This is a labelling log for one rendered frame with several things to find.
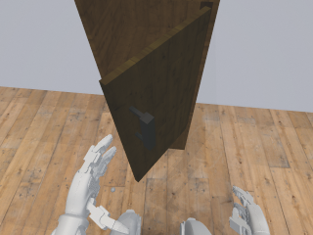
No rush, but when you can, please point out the robot thigh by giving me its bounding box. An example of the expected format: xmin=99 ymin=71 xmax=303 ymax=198
xmin=109 ymin=212 xmax=142 ymax=235
xmin=179 ymin=219 xmax=211 ymax=235

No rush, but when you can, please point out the handle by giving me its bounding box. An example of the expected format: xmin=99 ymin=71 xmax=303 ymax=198
xmin=129 ymin=106 xmax=157 ymax=151

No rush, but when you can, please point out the left robot forearm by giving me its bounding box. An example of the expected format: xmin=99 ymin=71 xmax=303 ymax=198
xmin=50 ymin=213 xmax=89 ymax=235

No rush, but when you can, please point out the robot right hand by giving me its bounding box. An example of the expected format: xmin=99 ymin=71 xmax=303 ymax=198
xmin=229 ymin=186 xmax=270 ymax=235

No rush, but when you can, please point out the left robot thigh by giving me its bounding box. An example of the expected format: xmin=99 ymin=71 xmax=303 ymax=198
xmin=109 ymin=212 xmax=142 ymax=235

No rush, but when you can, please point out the cupboard door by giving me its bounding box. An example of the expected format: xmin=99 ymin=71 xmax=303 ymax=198
xmin=99 ymin=6 xmax=211 ymax=182

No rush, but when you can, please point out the right robot thigh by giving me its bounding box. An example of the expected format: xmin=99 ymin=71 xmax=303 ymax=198
xmin=179 ymin=219 xmax=211 ymax=235

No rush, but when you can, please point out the robot left hand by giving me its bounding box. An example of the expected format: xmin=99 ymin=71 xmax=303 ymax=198
xmin=65 ymin=134 xmax=130 ymax=235

